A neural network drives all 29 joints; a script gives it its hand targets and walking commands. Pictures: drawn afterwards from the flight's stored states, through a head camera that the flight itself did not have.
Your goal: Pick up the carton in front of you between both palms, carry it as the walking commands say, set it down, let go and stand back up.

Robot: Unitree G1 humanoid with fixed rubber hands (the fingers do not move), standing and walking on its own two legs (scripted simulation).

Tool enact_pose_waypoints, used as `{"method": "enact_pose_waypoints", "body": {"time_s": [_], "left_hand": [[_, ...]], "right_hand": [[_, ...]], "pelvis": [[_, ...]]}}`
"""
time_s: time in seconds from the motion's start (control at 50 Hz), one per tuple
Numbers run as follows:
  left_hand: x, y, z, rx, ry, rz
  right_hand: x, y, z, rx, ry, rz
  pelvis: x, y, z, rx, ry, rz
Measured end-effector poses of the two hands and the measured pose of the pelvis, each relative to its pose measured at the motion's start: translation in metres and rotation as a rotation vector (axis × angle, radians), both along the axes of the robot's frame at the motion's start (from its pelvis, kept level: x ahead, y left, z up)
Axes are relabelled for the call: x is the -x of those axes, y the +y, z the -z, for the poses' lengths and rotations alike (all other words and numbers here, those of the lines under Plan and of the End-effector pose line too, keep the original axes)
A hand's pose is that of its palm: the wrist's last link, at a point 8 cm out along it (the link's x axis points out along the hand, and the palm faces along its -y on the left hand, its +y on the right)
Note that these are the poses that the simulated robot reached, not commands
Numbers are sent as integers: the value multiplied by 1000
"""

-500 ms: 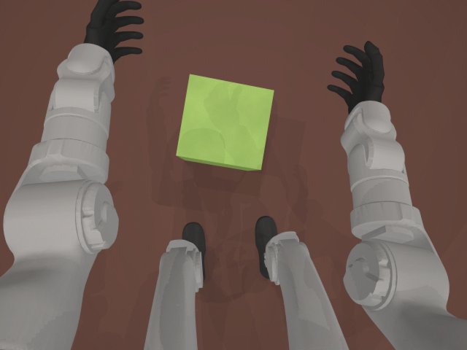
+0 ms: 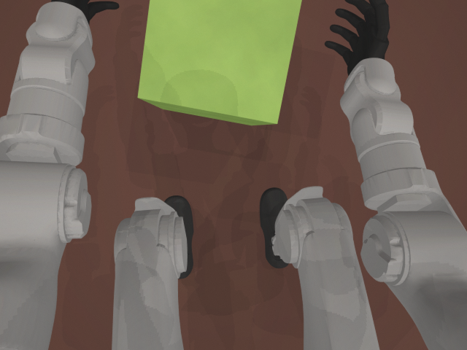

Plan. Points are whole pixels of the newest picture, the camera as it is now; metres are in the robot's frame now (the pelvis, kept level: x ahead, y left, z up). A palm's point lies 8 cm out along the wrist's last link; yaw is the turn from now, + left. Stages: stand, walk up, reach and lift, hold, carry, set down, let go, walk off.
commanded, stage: reach and lift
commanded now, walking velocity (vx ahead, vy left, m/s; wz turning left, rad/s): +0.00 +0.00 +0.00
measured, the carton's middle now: (217, 61) +0.53 +0.03 -0.32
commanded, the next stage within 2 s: none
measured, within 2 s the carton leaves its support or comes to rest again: leaves its support in 1.08 s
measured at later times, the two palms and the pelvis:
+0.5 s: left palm (114, 28) +0.56 +0.19 -0.25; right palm (331, 60) +0.52 -0.16 -0.24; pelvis +0.00 +0.00 -0.07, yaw -1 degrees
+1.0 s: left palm (126, 25) +0.56 +0.17 -0.24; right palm (318, 53) +0.53 -0.13 -0.23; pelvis -0.01 +0.01 -0.07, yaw -1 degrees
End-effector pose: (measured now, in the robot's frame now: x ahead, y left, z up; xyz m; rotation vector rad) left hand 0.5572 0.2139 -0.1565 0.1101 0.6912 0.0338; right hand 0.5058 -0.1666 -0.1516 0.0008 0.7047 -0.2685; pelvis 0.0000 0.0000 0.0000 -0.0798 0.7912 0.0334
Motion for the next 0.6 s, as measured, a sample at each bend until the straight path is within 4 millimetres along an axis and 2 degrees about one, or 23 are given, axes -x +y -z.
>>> {"method": "enact_pose_waypoints", "body": {"time_s": [0.12, 0.24, 0.34, 0.42, 0.6], "left_hand": [[-1, -5, 35, 9, 33, -2], [1, -9, 77, 13, 60, 2], [-2, -13, 102, 15, 40, 13], [-5, -18, 104, 21, 18, 26], [-4, -22, 87, 20, 27, 27]], "right_hand": [[-1, 5, 38, -9, 34, -9], [-1, 7, 78, 1, 79, -28], [-13, 0, 92, 12, 62, -17], [-16, 2, 94, 7, 56, -17], [-11, 14, 86, -10, 61, -30]], "pelvis": [[12, 1, 31, -1, -74, 4], [14, 2, 54, -1, -121, 7], [11, 4, 68, 0, -142, 11], [6, 5, 72, -1, -152, 14], [3, 4, 69, -2, -128, 9]]}}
